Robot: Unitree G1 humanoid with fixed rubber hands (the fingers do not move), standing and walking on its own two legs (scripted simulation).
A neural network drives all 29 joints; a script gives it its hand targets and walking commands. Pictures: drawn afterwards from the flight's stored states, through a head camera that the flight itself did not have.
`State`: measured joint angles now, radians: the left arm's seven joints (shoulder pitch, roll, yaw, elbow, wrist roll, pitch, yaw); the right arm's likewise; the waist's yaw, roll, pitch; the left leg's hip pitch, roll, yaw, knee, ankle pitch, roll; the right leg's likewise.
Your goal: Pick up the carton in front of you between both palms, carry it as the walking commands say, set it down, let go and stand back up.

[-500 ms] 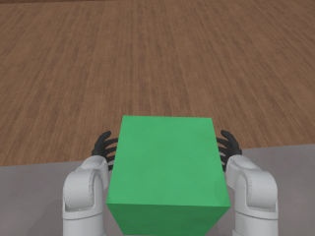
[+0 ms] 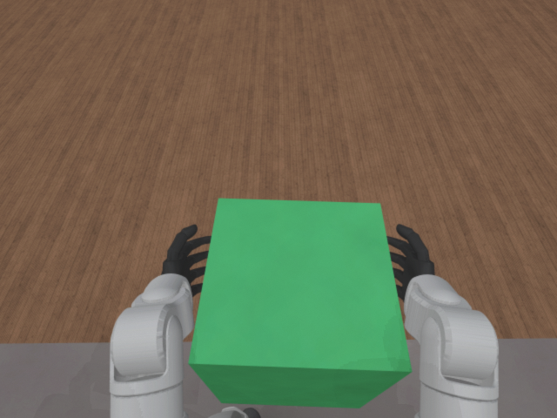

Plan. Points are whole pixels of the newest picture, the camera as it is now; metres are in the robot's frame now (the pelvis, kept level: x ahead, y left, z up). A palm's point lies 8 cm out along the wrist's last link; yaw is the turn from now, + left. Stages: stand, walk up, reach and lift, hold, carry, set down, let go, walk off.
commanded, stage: carry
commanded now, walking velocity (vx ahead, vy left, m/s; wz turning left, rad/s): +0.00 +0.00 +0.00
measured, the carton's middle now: (294, 311) +0.26 +0.00 +0.02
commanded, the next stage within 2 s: none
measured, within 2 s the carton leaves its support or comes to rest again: neither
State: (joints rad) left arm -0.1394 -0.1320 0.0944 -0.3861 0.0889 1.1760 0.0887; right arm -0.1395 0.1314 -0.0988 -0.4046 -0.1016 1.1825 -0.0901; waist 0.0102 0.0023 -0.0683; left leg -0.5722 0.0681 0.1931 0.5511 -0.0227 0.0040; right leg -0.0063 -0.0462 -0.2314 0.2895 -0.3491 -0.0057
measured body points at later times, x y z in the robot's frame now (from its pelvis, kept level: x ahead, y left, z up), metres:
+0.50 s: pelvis +0.20 -0.01 +0.00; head +0.19 -0.01 +0.45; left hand +0.50 +0.13 +0.11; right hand +0.48 -0.17 +0.11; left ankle +0.18 +0.09 -0.74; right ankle +0.14 -0.11 -0.74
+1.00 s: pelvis +0.24 -0.02 +0.01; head +0.24 -0.03 +0.46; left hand +0.54 +0.12 +0.07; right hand +0.54 -0.18 +0.07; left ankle +0.18 +0.09 -0.73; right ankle +0.14 -0.11 -0.73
